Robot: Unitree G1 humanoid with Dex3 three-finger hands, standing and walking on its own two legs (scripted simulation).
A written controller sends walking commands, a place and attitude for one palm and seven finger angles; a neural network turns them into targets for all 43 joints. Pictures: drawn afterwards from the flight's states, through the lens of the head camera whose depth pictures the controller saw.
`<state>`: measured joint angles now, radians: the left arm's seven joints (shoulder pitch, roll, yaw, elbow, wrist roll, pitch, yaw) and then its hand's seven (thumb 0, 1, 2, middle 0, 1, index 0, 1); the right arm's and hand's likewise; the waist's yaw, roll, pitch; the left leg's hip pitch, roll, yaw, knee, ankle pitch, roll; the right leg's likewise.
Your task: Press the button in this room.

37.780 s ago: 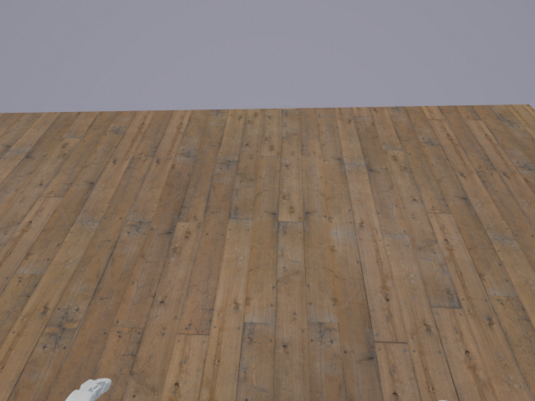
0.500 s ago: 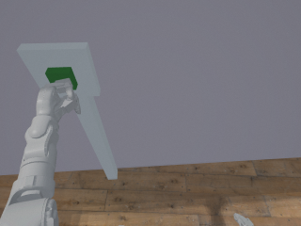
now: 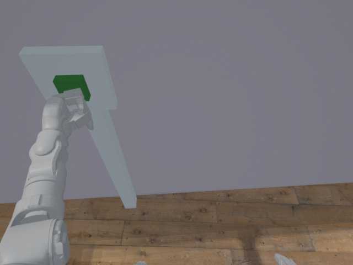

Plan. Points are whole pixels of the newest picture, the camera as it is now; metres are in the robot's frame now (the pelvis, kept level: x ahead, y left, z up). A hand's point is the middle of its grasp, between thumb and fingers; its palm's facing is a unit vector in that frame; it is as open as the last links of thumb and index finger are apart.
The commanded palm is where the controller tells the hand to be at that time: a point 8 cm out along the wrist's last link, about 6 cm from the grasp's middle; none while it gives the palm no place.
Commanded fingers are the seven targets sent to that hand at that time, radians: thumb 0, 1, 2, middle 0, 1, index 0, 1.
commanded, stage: press the button with the knuckle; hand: left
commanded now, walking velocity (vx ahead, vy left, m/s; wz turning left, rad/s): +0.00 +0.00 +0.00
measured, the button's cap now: (73, 87) +0.47 +0.25 +0.15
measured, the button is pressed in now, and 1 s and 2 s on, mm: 2 5 0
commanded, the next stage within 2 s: hold the button down briefly in 0.26 s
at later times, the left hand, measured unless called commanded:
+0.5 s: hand (86, 110) +0.43 +0.22 +0.12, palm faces +0.09 -1.00 -0.01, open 3.1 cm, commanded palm +0.44 +0.26 +0.12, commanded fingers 0.00 0.90 0.90 -1.30 -1.50 -1.30 -1.50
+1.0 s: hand (87, 114) +0.42 +0.22 +0.12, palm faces +0.09 -1.00 -0.01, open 3.0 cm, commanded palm +0.40 +0.26 +0.12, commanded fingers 0.00 0.90 0.90 -1.30 -1.50 -1.30 -1.50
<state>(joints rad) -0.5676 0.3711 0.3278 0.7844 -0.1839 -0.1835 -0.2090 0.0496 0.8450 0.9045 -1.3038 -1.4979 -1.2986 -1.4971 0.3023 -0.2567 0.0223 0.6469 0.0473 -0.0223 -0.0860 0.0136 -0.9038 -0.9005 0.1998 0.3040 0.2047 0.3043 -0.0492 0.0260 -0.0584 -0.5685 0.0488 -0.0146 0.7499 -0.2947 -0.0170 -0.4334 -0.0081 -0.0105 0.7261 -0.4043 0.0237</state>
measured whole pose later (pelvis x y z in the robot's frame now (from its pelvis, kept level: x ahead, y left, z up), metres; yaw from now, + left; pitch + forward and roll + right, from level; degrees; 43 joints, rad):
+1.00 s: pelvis -0.03 +0.00 -0.01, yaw +0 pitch +9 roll -2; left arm -0.77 0.43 0.30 1.02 -0.16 -0.27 -0.19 0.02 0.79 0.96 -1.30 -1.50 -1.32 -1.50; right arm 0.37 -0.26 0.03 0.67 0.04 -0.07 -0.08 0.01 -0.90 -0.90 0.20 0.30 0.21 0.30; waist -0.07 0.03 -0.06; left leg -0.72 0.04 -0.04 0.83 -0.27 -0.01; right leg -0.58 0.00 -0.02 0.81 -0.39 0.03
